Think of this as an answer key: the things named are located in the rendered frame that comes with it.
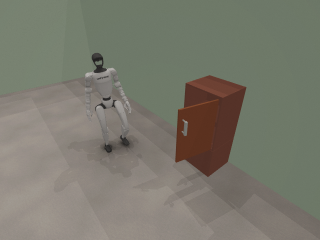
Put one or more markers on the robot left shin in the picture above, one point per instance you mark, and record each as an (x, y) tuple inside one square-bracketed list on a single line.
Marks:
[(124, 132)]

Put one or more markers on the cupboard door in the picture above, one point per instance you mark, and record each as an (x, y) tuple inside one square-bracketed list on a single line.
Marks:
[(201, 120)]

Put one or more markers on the left robot forearm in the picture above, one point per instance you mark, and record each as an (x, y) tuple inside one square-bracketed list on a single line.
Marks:
[(122, 94)]

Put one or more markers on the robot right foot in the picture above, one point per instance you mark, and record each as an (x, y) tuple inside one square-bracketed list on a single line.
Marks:
[(108, 148)]

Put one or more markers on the right robot forearm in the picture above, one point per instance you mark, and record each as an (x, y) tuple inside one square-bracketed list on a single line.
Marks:
[(87, 100)]

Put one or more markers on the robot right hand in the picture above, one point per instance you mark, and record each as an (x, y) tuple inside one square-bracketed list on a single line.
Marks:
[(88, 111)]

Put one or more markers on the robot right upper arm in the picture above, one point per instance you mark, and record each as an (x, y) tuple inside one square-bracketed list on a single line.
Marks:
[(88, 77)]

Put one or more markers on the handle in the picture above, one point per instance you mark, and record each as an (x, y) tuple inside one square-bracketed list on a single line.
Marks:
[(185, 128)]

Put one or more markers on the robot left upper arm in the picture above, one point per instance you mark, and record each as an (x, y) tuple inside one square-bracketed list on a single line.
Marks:
[(115, 77)]

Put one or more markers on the robot left hand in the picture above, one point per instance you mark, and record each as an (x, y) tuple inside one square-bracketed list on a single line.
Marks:
[(126, 103)]

